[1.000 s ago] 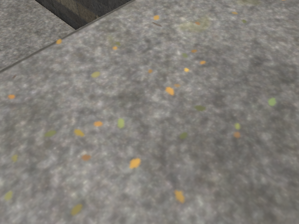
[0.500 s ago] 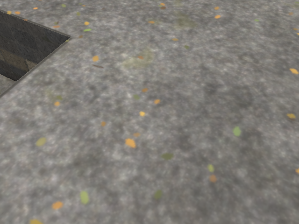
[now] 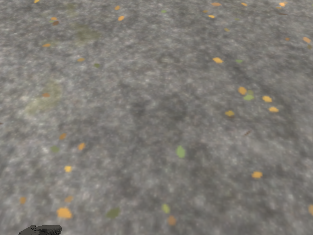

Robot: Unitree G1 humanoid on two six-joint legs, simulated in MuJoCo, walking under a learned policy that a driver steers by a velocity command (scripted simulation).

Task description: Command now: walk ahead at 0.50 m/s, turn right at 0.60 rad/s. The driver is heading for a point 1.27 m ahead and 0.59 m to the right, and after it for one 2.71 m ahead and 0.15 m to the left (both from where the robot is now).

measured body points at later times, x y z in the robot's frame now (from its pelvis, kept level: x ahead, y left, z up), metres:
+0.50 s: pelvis +0.29 +0.03 +0.01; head +0.31 +0.02 +0.46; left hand +0.43 +0.29 -0.10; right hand +0.40 -0.27 -0.07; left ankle +0.38 +0.12 -0.72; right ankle +0.12 -0.06 -0.64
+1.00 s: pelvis +0.51 -0.11 +0.01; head +0.53 -0.13 +0.46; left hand +0.78 +0.06 -0.06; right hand +0.44 -0.38 -0.12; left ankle +0.45 +0.08 -0.63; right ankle +0.54 -0.21 -0.72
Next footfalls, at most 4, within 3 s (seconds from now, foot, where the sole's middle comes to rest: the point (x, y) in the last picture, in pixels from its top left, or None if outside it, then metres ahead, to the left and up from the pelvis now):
0.40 left None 0.42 0.11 -0.75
0.90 right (215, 197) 0.57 -0.23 -0.75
1.42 left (181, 127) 0.94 -0.12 -0.75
1.98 right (242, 98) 1.11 -0.46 -0.75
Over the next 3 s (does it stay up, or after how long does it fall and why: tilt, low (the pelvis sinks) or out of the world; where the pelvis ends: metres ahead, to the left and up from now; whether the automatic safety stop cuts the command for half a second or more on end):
stays up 1.52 -0.63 0.01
